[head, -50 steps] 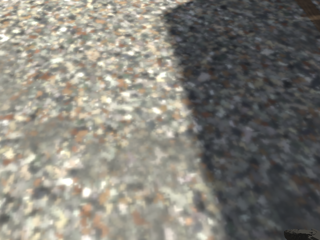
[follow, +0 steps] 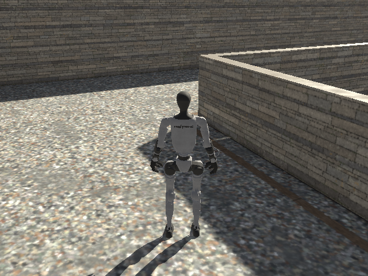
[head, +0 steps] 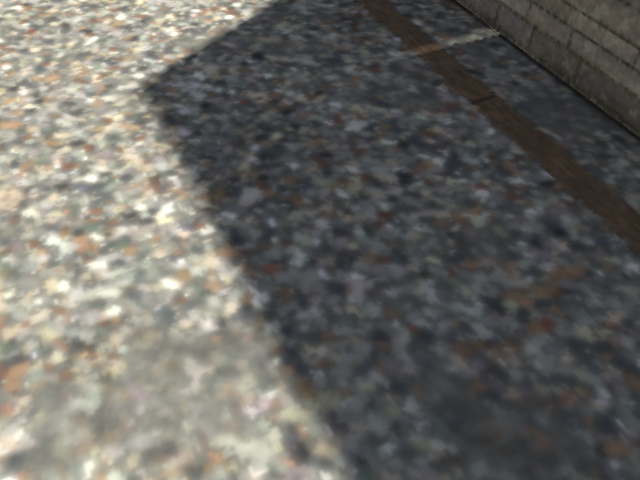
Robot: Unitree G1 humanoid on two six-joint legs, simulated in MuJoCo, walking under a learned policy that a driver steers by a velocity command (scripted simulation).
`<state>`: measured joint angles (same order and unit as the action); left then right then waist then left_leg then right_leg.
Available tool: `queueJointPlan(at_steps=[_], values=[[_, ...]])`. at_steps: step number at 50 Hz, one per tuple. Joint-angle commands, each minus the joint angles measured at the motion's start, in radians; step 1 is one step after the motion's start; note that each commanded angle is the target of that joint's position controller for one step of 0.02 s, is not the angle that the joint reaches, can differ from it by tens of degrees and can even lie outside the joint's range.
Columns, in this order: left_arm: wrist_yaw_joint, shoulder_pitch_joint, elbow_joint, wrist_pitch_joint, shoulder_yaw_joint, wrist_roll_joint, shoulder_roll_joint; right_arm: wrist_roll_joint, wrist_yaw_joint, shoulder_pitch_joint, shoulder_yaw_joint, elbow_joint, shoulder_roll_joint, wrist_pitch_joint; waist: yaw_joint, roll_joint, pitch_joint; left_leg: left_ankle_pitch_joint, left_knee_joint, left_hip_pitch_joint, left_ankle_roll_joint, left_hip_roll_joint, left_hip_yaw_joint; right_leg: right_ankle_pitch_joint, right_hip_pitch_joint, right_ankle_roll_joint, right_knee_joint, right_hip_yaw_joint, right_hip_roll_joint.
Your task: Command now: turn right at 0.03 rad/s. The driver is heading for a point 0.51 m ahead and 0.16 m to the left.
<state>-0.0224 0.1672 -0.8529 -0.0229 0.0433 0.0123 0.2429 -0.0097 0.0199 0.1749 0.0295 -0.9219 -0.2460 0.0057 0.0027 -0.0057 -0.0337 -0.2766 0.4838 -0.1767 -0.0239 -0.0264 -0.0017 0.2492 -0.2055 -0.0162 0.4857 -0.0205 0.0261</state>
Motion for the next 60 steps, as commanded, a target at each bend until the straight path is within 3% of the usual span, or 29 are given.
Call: queueJointPlan(at_steps=[1, 13, 25, 56, 57, 58, 60], values=[[-0.006, -0.024, 0.023, 0.014, 0.025, -0.002, 0.098, 0.000, 0.009, -0.012, 0.021, 0.024, -0.120, 0.011, 0.004, 0.016, 0.018, 0.096, -0.097, -0.041, 0.023, -0.040, -0.043, -0.108, 0.025, -0.014, -0.080, -0.059, -0.053], [-0.015, 0.006, -0.104, 0.022, 0.021, -0.007, 0.101, 0.003, 0.014, 0.009, 0.010, -0.055, -0.103, 0.008, 0.002, 0.006, 0.011, 0.100, -0.103, -0.036, 0.028, -0.018, -0.028, -0.120, 0.030, -0.006, -0.088, -0.044, -0.051], [-0.018, 0.024, -0.184, 0.022, 0.010, -0.010, 0.087, 0.004, 0.020, 0.048, 0.001, -0.107, -0.091, 0.006, -0.001, 0.008, 0.002, 0.111, -0.104, -0.039, 0.028, -0.005, -0.020, -0.125, 0.026, -0.006, -0.092, -0.032, -0.048], [-0.022, 0.091, -0.251, 0.022, -0.012, -0.014, 0.050, 0.008, 0.025, 0.152, -0.010, -0.155, -0.047, 0.005, -0.003, 0.007, -0.015, 0.114, -0.097, -0.055, 0.034, 0.006, -0.016, -0.118, 0.004, -0.004, -0.088, -0.014, -0.042], [-0.023, 0.111, -0.262, 0.022, -0.015, -0.013, 0.038, 0.008, 0.026, 0.173, -0.013, -0.166, -0.035, 0.004, -0.004, 0.007, 0.010, 0.017, -0.100, -0.045, 0.036, 0.017, -0.005, -0.018, 0.014, -0.005, -0.092, -0.004, -0.032], [-0.025, 0.118, -0.264, 0.020, -0.011, -0.019, 0.046, 0.014, 0.029, 0.178, -0.009, -0.169, -0.041, 0.001, -0.004, 0.006, -0.005, -0.136, -0.088, -0.064, 0.047, 0.033, 0.005, 0.146, -0.006, -0.015, -0.080, 0.008, -0.015], [-0.028, 0.117, -0.252, 0.024, -0.002, -0.027, 0.068, 0.021, 0.033, 0.166, 0.000, -0.151, -0.064, 0.004, -0.005, 0.007, -0.083, -0.410, -0.075, -0.148, 0.084, 0.027, -0.019, 0.435, -0.101, -0.049, -0.070, -0.011, -0.020]])
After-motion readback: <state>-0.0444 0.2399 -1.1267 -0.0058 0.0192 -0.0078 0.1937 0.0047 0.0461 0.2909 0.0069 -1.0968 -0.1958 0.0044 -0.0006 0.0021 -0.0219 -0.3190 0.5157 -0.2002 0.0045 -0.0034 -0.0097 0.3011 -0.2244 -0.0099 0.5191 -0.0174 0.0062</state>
